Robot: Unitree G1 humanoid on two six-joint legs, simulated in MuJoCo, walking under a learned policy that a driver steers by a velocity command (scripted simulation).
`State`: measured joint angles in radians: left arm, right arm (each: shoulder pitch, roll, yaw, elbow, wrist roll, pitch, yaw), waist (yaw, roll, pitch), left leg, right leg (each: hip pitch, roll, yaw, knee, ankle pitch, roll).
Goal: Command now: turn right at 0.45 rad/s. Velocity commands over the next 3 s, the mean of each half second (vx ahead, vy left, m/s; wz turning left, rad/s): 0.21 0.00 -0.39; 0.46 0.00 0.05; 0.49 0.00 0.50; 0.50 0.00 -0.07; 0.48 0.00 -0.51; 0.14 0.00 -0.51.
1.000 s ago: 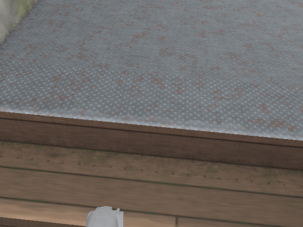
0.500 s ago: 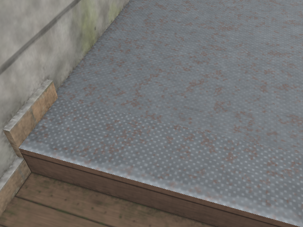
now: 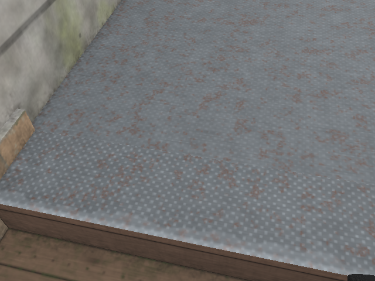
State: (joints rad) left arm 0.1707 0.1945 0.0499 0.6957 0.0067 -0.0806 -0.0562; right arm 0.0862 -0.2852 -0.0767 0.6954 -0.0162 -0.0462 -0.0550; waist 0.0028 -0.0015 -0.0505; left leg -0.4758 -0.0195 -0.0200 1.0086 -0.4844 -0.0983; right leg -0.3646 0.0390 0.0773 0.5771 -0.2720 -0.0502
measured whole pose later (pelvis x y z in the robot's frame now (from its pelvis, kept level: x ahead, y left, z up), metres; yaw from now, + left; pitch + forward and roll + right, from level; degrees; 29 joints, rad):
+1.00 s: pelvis +0.30 +0.00 +0.15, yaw -8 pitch +6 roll -4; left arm 0.40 0.17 -0.01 1.15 0.08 -0.05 -0.06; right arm 0.15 -0.21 -0.01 0.95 -0.03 -0.05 0.10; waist -0.02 0.04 -0.13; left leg -1.23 0.01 -0.18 2.06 -0.10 0.27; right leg -0.33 0.05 -0.20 0.63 -0.40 -0.07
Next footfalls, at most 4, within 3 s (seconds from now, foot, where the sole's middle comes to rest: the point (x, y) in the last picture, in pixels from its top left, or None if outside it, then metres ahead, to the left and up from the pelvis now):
0.26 left None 0.02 0.16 -0.77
0.72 right None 0.29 -0.09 -0.60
1.24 left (173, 194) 0.65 0.09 -0.43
1.78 right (224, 118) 0.97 -0.08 -0.43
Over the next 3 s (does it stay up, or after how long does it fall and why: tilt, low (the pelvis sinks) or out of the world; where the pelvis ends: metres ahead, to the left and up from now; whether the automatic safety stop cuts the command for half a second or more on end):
stays up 1.25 -0.09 0.34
